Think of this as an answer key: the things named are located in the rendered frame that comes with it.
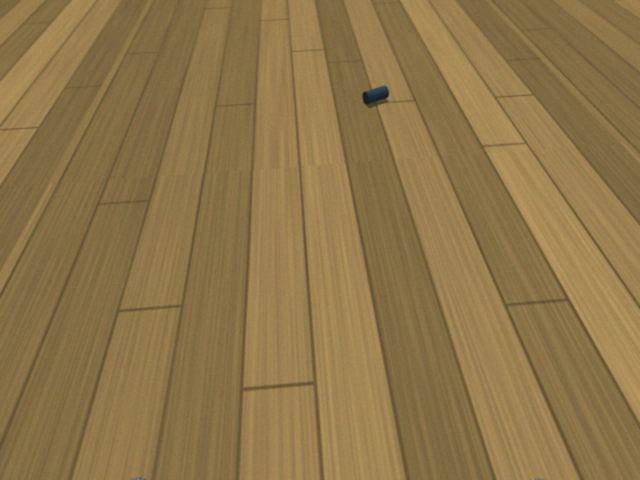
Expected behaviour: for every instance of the can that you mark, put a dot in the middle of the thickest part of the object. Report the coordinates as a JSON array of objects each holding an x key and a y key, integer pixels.
[{"x": 375, "y": 94}]

